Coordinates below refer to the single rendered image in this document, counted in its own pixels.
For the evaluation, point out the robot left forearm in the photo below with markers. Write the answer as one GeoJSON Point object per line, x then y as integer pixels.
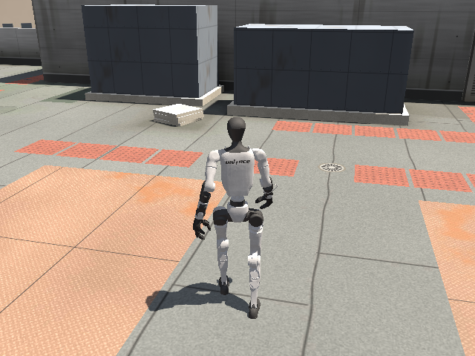
{"type": "Point", "coordinates": [203, 203]}

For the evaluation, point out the robot right thigh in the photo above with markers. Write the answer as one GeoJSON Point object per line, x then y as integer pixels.
{"type": "Point", "coordinates": [255, 218]}

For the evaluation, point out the robot right forearm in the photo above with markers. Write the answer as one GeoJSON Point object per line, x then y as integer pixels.
{"type": "Point", "coordinates": [268, 191]}

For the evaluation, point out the robot thigh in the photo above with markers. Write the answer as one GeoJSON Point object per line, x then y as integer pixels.
{"type": "Point", "coordinates": [255, 218]}
{"type": "Point", "coordinates": [220, 217]}

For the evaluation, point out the right robot hand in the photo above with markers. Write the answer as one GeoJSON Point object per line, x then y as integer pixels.
{"type": "Point", "coordinates": [267, 204]}

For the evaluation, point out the right robot upper arm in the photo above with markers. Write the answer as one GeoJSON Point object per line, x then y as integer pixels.
{"type": "Point", "coordinates": [263, 167]}

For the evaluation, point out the left robot hand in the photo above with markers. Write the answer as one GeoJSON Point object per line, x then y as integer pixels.
{"type": "Point", "coordinates": [198, 230]}

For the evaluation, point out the left robot upper arm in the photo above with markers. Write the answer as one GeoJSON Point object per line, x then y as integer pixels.
{"type": "Point", "coordinates": [211, 167]}

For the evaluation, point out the robot left thigh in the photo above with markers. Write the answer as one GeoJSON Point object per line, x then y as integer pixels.
{"type": "Point", "coordinates": [220, 217]}

